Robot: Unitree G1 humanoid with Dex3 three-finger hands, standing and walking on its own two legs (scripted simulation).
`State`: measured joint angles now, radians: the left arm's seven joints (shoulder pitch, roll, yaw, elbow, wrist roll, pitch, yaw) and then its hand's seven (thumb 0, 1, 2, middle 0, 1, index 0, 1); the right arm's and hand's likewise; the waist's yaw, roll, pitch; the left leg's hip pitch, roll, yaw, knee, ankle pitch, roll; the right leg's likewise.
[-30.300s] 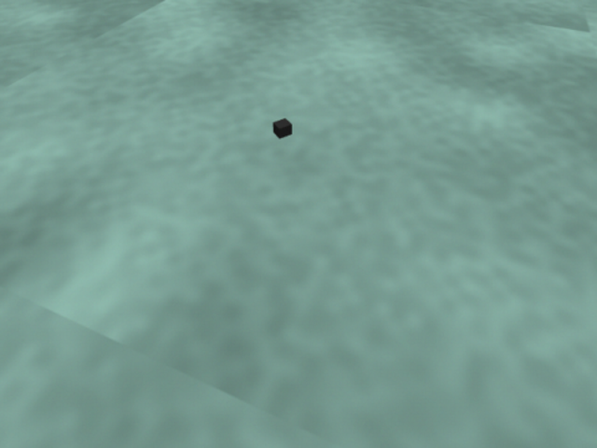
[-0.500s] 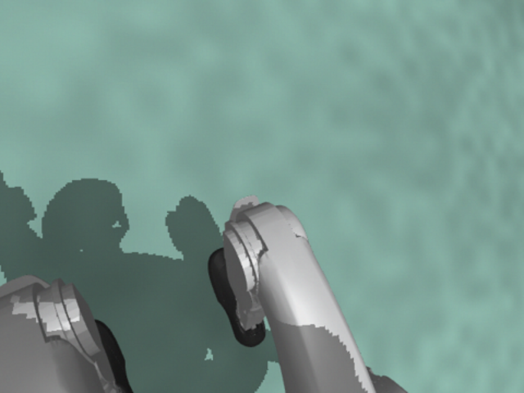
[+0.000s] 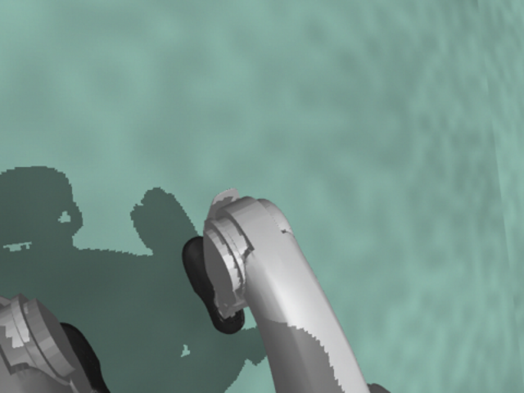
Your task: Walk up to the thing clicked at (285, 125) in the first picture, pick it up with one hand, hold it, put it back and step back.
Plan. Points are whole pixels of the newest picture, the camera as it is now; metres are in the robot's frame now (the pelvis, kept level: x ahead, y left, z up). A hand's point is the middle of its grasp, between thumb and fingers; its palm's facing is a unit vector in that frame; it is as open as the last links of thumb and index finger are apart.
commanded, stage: rest palm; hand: left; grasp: from above
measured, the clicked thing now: out of the picture +0.50 +0.33 -0.29
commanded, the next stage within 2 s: close in 0.72 s
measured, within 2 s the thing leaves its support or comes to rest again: neither
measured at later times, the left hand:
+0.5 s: hand out of the picture +0.49 +0.31 -0.26, palm faces -0.27 -0.35 -0.90, open 14.1 cm
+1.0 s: hand out of the picture +0.49 +0.31 -0.26, palm faces -0.27 -0.34 -0.90, open 13.5 cm
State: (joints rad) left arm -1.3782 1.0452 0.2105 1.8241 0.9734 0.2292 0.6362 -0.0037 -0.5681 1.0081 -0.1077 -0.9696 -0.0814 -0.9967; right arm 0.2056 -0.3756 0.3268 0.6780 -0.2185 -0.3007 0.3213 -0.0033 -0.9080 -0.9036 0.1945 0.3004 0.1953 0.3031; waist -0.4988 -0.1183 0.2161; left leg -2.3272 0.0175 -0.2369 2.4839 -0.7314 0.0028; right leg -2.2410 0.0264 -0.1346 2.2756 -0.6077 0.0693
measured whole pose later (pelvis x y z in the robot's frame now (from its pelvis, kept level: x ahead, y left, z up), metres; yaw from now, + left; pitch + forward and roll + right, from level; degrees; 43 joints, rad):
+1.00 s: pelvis +0.00 +0.00 +0.01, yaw -1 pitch +31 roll -16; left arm -1.36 1.11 0.17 1.81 0.93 0.19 0.64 0.00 -0.43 0.93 -0.16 -0.99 -0.16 -1.00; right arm 0.17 -0.39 0.38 0.64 -0.23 -0.30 0.31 0.01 -0.92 -0.91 0.19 0.30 0.20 0.30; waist -0.50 -0.15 0.27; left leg -2.32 0.02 -0.27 2.47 -0.72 0.00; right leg -2.22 0.03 -0.16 2.24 -0.59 0.07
